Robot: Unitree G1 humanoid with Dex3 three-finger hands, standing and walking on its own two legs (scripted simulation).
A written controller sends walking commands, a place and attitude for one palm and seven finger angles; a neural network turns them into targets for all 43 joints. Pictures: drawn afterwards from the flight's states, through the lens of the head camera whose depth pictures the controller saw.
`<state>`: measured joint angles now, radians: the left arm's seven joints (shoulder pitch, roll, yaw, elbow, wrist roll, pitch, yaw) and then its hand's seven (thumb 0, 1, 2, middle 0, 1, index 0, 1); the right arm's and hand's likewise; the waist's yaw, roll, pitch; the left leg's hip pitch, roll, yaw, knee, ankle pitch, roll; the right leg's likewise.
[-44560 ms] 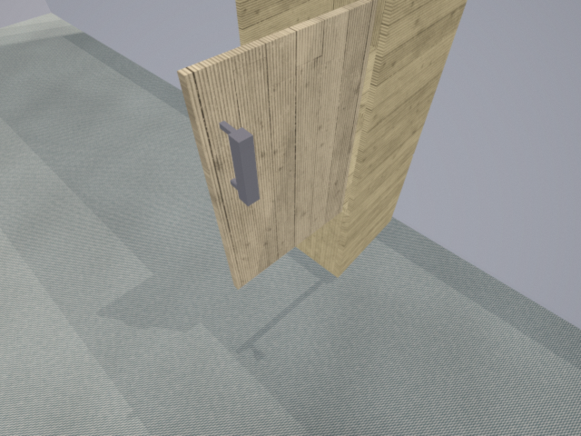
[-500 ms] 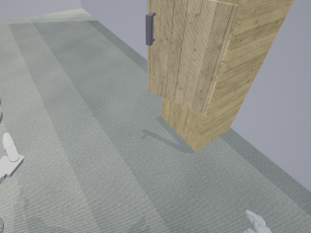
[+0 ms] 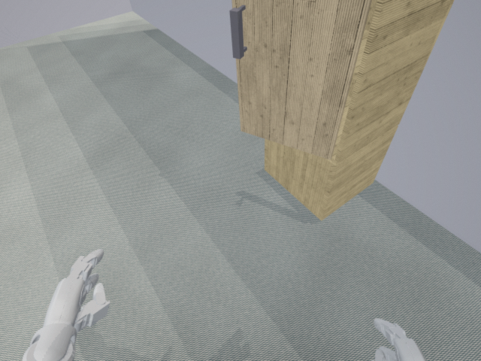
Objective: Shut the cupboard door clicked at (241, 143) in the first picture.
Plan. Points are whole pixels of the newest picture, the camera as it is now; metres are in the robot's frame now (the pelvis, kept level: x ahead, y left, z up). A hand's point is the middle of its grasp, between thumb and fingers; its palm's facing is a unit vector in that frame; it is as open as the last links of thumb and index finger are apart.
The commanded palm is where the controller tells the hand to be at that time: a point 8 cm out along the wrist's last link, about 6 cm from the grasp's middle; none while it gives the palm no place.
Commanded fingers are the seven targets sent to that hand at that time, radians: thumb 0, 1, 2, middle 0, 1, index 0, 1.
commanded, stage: let the arm hang, fingers relaxed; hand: left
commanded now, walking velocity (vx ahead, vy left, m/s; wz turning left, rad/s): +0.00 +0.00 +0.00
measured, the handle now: (240, 32) +1.01 +0.06 +0.10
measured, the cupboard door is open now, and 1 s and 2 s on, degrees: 24 24 24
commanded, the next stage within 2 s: look to check the result in 0.96 s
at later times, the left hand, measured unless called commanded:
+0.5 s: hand out of the picture -0.06 +0.20 -0.16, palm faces +0.00 -0.97 -0.25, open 7.3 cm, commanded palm none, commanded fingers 0.00 0.90 0.90 -0.20 -0.30 -0.20 -0.30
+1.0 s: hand out of the picture +0.02 +0.19 -0.16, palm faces -0.01 -0.97 -0.23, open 7.3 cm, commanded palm none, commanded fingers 0.00 0.90 0.90 -0.20 -0.30 -0.20 -0.30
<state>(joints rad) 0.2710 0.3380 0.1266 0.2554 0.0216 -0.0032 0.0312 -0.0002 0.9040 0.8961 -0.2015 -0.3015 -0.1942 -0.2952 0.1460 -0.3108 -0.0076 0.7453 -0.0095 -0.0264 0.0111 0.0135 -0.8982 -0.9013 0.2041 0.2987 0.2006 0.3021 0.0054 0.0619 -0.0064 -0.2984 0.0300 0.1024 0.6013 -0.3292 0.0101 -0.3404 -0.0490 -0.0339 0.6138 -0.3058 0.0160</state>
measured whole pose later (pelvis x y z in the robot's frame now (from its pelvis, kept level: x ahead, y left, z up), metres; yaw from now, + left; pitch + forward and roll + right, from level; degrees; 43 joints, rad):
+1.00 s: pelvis -0.01 +0.00 +0.02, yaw -1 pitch -1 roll +0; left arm 0.23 0.19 0.02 1.12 0.03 0.00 0.02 0.00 0.92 0.89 -0.20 -0.30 -0.20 -0.30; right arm 0.27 -0.18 -0.02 1.11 -0.01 0.00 -0.02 0.01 -0.90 -0.90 0.20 0.30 0.20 0.30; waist -0.01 0.01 0.03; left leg -0.15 0.03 0.12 0.40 -0.22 0.01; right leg -0.20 -0.03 -0.02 0.40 -0.18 0.02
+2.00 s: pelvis +0.01 +0.00 +0.01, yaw +8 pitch -1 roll -1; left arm 0.15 0.22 0.04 1.02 0.03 0.01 0.03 0.00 0.91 0.89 -0.20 -0.30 -0.20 -0.30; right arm 0.18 -0.23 -0.04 1.04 -0.01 0.06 -0.01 0.01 -0.90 -0.90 0.20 0.30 0.20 0.30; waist -0.02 0.00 0.09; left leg -0.29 0.03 0.04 0.72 -0.45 -0.03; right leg -0.18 -0.08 -0.17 0.51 -0.30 0.00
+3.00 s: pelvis +0.10 +0.10 +0.01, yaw +42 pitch +0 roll +1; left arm 0.26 0.24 0.09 0.95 0.04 0.01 -0.02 0.01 0.91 0.90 -0.20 -0.30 -0.19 -0.29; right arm 0.20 -0.18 -0.03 0.93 -0.03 -0.03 0.00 0.01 -0.90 -0.90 0.20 0.30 0.20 0.30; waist 0.02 -0.02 0.09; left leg -0.25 -0.01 0.07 0.51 -0.26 0.03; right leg -0.52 -0.14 -0.06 0.99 -0.32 0.04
